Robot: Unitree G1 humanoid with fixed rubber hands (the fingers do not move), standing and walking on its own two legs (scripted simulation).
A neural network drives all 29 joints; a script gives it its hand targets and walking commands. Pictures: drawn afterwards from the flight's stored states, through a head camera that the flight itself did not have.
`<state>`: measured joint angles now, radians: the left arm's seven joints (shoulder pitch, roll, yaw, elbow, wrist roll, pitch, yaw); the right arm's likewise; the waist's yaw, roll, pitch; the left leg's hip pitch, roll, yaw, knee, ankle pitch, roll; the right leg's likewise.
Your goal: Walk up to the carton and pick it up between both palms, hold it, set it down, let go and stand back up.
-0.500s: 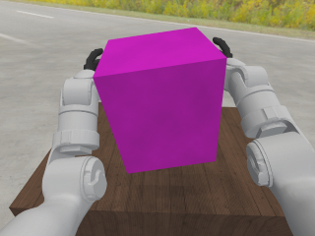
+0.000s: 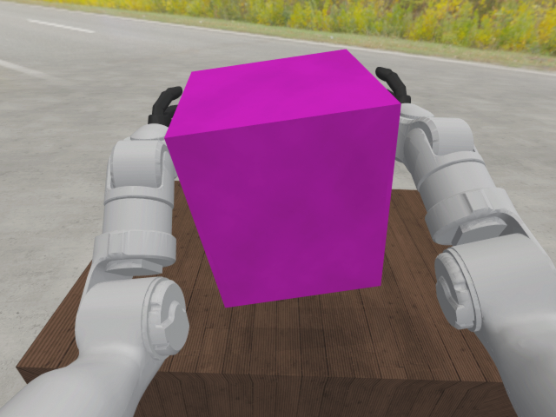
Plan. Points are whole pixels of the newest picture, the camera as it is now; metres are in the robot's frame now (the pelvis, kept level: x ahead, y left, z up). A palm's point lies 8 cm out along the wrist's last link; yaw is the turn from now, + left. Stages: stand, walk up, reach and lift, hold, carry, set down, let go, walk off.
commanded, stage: hold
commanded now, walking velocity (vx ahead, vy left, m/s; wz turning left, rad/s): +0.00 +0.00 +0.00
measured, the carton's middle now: (285, 178) +0.35 -0.01 +0.26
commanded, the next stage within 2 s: set down in 1.78 s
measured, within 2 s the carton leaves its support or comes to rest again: neither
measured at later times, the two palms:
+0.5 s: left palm (161, 139) +0.38 +0.15 +0.31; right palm (392, 121) +0.37 -0.15 +0.34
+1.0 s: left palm (161, 140) +0.38 +0.15 +0.30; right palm (390, 122) +0.38 -0.15 +0.33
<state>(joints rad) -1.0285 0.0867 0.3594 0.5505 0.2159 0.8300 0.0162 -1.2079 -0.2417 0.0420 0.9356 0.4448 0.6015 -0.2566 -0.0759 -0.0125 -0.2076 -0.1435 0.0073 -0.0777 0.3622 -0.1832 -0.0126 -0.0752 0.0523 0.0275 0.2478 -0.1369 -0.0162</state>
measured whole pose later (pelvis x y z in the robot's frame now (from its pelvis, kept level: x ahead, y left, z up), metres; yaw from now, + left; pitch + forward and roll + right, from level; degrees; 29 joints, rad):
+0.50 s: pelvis +0.00 +0.00 +0.00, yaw +0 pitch -2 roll -1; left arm -1.04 0.09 0.36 0.57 0.22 0.82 0.02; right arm -1.21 -0.24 0.04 0.95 0.44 0.60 -0.25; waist -0.08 -0.01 -0.21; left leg -0.15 0.01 -0.08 0.37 -0.18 -0.01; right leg -0.08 0.05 0.03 0.25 -0.14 -0.02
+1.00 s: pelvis +0.00 +0.00 +0.00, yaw +0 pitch -2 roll -1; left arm -1.03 0.09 0.35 0.56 0.21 0.82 0.02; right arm -1.21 -0.24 0.05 0.94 0.45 0.60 -0.26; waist -0.08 -0.01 -0.21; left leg -0.15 0.01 -0.09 0.37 -0.19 -0.01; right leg -0.07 0.05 0.03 0.24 -0.14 -0.02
